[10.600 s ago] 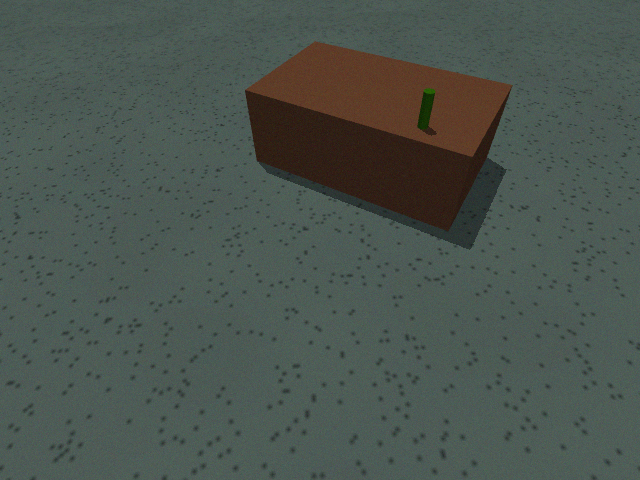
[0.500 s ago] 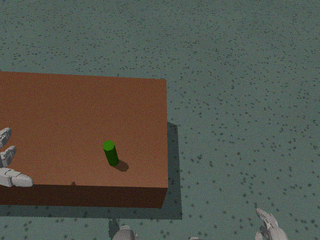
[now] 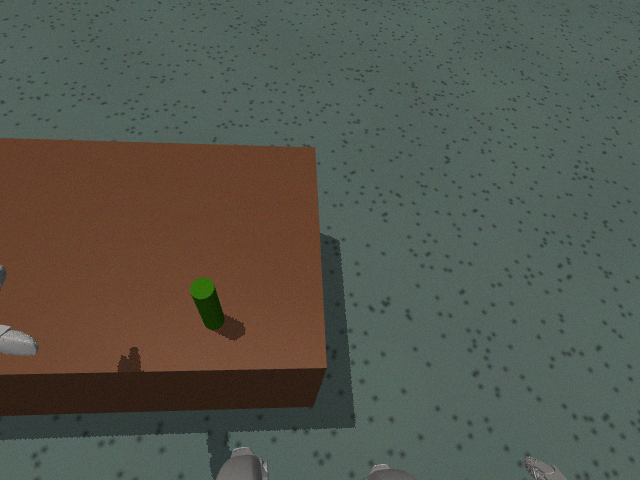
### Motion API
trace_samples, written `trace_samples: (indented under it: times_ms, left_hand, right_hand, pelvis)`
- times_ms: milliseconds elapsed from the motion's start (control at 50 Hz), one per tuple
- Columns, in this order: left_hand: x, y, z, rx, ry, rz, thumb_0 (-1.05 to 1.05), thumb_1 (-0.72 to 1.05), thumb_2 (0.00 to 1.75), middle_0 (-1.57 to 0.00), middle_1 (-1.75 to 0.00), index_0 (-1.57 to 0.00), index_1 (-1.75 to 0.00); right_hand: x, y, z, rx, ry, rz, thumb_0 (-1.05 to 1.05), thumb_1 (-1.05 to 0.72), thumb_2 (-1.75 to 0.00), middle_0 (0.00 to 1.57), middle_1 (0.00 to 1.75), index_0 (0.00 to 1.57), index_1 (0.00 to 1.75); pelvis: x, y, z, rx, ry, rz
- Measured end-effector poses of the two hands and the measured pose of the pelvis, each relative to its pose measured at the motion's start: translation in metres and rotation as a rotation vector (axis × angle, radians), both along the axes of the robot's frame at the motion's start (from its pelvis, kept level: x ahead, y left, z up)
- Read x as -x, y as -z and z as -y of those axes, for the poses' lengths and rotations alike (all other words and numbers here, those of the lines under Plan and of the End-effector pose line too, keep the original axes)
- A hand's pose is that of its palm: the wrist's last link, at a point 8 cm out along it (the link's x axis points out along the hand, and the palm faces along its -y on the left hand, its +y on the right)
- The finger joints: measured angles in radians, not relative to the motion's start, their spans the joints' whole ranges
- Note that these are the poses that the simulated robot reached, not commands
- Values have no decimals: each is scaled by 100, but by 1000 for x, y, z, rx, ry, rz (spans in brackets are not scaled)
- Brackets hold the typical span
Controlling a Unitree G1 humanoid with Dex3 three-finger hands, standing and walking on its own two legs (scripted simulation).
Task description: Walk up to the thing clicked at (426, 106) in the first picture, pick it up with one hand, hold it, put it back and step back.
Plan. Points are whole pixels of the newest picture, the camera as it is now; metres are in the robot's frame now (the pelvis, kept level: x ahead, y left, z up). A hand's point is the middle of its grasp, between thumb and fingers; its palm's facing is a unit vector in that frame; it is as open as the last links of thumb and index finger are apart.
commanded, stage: go down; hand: left
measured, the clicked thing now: (208, 305) +0.45 +0.18 -0.25
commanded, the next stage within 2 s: none
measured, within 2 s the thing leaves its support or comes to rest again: neither
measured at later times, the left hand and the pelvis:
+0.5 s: hand out of the picture +0.36 +0.37 +0.02, palm faces +0.13 -0.99 -0.10, open 17.2 cm; pelvis +0.00 +0.01 -0.01, yaw +0 degrees
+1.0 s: hand out of the picture +0.38 +0.38 +0.02, palm faces +0.13 -0.99 -0.08, open 17.3 cm; pelvis +0.00 +0.01 -0.01, yaw +0 degrees
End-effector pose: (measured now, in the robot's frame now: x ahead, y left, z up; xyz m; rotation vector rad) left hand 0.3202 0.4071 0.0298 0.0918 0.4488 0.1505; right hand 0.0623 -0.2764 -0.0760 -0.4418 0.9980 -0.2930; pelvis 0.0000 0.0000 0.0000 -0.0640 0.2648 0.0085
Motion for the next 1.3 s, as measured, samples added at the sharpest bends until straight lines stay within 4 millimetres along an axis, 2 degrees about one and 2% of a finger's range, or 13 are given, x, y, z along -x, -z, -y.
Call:
trace_samples:
  times_ms: [280,860,1300]
  left_hand:
    - [-9,1,-8,14,-1,52,-1,-46,5,-8,-3,-5,-4]
    - [-29,-3,-20,26,1,117,-1,-49,5,-8,-4,-5,-5]
    - [-31,0,-26,37,7,149,-2,-51,4,-8,-4,-5,-5]
  right_hand:
    - [-9,3,-9,2,-34,-9,1,-89,-90,21,30,21,30]
    - [-7,8,-10,13,-44,-55,1,-90,-90,21,30,21,30]
    - [-7,13,-14,13,-52,-77,1,-90,-90,21,30,21,30]
  pelvis:
    - [3,3,-3,7,-3,-16]
    - [1,10,-5,18,-3,-53]
    - [0,14,-8,24,-5,-70]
